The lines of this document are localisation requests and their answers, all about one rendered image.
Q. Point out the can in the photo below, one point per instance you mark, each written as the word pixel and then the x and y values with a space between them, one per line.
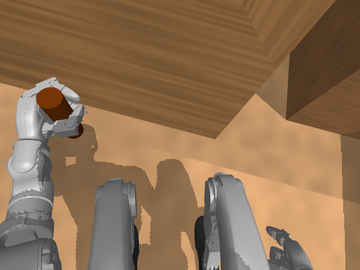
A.
pixel 55 105

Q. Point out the left robot hand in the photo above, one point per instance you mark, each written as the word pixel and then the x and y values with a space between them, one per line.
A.
pixel 33 123

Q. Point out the left robot arm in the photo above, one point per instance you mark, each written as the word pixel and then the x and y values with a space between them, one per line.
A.
pixel 26 235

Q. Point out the right robot hand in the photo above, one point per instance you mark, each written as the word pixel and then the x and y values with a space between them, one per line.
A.
pixel 292 257

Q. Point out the right robot foot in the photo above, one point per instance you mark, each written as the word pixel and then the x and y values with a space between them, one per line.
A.
pixel 200 241

